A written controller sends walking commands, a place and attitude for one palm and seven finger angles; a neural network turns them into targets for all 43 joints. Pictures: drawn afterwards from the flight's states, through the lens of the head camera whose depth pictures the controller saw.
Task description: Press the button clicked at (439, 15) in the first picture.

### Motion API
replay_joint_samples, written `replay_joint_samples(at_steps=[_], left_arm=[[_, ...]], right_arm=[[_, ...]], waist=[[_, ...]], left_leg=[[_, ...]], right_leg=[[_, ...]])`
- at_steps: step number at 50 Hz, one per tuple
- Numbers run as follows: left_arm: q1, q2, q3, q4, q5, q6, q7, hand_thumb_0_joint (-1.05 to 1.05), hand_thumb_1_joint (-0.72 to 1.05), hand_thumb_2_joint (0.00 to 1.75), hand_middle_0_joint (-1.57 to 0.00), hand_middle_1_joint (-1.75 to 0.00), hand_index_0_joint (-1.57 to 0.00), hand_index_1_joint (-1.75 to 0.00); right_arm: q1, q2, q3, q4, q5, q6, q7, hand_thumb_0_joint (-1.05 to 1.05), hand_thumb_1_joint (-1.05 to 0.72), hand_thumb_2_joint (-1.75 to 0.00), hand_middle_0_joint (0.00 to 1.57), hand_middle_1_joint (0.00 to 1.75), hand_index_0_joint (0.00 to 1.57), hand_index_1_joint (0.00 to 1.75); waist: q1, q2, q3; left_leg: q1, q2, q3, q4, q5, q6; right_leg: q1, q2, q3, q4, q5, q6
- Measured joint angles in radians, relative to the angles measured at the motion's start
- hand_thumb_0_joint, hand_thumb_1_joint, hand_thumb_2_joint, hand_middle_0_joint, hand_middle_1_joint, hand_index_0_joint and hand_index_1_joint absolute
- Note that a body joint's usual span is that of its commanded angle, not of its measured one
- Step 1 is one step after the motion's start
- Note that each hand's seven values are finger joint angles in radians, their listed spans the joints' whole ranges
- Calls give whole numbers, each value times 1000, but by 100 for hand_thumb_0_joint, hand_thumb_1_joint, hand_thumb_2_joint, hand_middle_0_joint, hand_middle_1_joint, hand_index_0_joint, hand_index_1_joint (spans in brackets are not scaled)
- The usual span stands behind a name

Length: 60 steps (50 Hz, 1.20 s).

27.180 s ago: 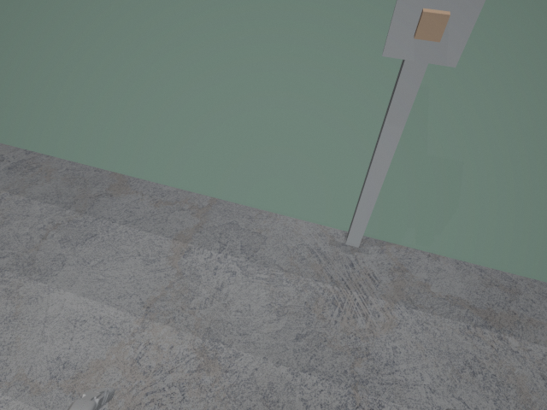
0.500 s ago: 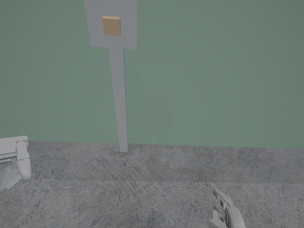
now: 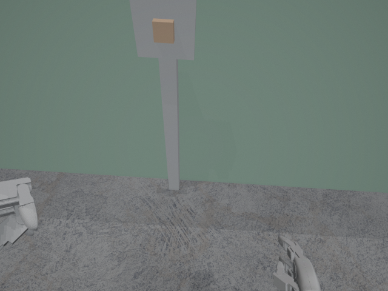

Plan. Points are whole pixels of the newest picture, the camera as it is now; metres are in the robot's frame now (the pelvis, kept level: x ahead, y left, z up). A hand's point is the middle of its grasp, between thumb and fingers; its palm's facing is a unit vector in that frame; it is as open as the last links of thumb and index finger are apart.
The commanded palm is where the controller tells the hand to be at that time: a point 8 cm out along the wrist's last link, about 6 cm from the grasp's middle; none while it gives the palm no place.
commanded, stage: stop stepping back and stand still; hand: left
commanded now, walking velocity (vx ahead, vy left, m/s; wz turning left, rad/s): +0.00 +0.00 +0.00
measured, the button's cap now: (163, 30) +0.75 +0.13 +0.18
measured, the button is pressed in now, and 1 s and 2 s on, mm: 0 0 0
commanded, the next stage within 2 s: let the arm hang, fingers relaxed in 0.08 s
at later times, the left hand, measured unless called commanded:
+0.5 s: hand out of the picture +0.05 +0.18 -0.18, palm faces -0.01 -0.98 -0.17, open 3.4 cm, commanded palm none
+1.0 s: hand out of the picture +0.00 +0.23 -0.16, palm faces +0.09 -0.95 -0.30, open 7.1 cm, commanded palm none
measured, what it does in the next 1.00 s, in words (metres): stands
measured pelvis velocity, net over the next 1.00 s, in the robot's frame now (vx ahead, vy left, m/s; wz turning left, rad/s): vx -0.01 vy -0.01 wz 0.07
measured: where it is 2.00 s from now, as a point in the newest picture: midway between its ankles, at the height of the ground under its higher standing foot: outside the picture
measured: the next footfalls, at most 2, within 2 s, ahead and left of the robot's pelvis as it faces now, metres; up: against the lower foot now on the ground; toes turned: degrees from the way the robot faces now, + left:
none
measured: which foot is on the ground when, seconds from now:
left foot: down 0.00-1.00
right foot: down 0.00-1.00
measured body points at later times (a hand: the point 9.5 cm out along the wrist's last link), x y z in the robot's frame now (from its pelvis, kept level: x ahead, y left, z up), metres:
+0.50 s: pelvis -0.02 +0.00 -0.02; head -0.01 +0.02 +0.43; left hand +0.05 +0.24 -0.16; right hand +0.05 -0.28 -0.13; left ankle +0.06 +0.10 -0.74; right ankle -0.03 -0.12 -0.74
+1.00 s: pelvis -0.01 -0.01 +0.00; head +0.00 -0.01 +0.45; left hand -0.01 +0.28 -0.14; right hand +0.03 -0.26 -0.16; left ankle +0.06 +0.10 -0.74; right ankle -0.03 -0.12 -0.74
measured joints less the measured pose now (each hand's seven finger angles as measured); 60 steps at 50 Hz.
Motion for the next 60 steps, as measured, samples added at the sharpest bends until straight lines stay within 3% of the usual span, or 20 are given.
replay_joint_samples(at_steps=[9,10,12,14,17,22,26,31,39,44,50,60], left_arm=[[-77,-98,-70,132,19,56,10,1,89,90,-131,-150,-131,-150],[-112,-94,-92,184,37,39,-8,1,89,90,-131,-150,-131,-150],[-230,-78,-170,399,61,82,-63,1,90,90,-130,-149,-130,-150],[-326,-80,-245,653,79,166,-102,0,90,90,-128,-148,-129,-148],[-402,-101,-322,977,93,257,-133,0,90,90,-123,-142,-123,-143],[-429,-157,-382,1297,88,308,-138,1,91,90,-109,-128,-109,-129],[-423,-195,-391,1456,68,303,-135,1,91,90,-96,-114,-95,-115],[-397,-175,-369,1577,68,276,-139,1,91,90,-79,-95,-77,-96],[-363,-136,-355,1723,70,281,-128,1,91,90,-50,-64,-49,-64],[-414,-130,-351,1744,66,276,-127,1,91,90,-34,-46,-34,-47],[-481,-143,-354,1722,65,245,-131,0,91,90,-24,-35,-24,-35],[-522,-167,-365,1738,63,236,-130,0,91,90,-21,-30,-21,-31]], right_arm=[[35,-36,-12,46,0,11,-30,1,-90,-90,20,30,20,30],[32,-48,-18,68,-2,-9,-9,1,-90,-90,20,30,20,30],[2,-92,-30,125,-1,6,36,1,-90,-90,20,30,20,30],[-32,-128,-38,172,-6,46,58,1,-90,-90,20,30,20,30],[-49,-146,-46,206,-16,88,66,1,-90,-90,20,30,20,30],[14,-128,-46,256,-31,129,61,1,-90,-90,20,30,20,30],[76,-103,-33,324,-35,147,55,1,-90,-90,20,30,20,30],[111,-77,-34,398,-29,162,49,1,-90,-90,20,30,20,30],[108,-66,-59,456,-23,158,43,1,-90,-90,20,30,20,30],[89,-51,-49,490,-29,148,41,0,-90,-90,20,30,20,30],[38,-57,-46,502,-26,138,43,0,-90,-90,20,30,20,30],[-39,-90,-50,511,-19,124,40,0,-90,-90,20,30,20,30]], waist=[[36,9,-11],[39,15,-18],[48,43,-24],[38,69,-27],[3,69,-14],[-26,-9,31],[-11,-46,57],[17,-33,77],[9,25,69],[15,16,51],[22,20,49],[12,15,43]], left_leg=[[36,-8,-10,-30,17,2],[16,-9,-16,-15,16,2],[-27,-13,-27,41,2,3],[-61,-17,-29,93,-17,6],[-82,-24,-29,144,-38,9],[-74,-31,-35,184,-59,4],[-52,-28,-45,129,-30,2],[-25,-25,-63,36,28,-4],[-1,-7,-50,72,1,0],[34,-23,-30,24,6,4],[55,-35,-32,-75,62,1],[99,-20,-30,-94,42,-15]], right_leg=[[35,-6,-11,-17,6,2],[18,-6,-18,-3,2,0],[-21,-9,-30,53,-18,0],[-55,-12,-34,113,-44,0],[-82,-20,-35,180,-76,-1],[-74,-27,-43,231,-108,-7],[-53,-19,-49,179,-81,-16],[-26,-11,-61,89,-27,-27],[25,-3,-69,78,-36,-22],[33,-20,-47,75,-54,-27],[35,-26,-36,17,-12,-18],[89,-11,-32,-28,-14,-24]])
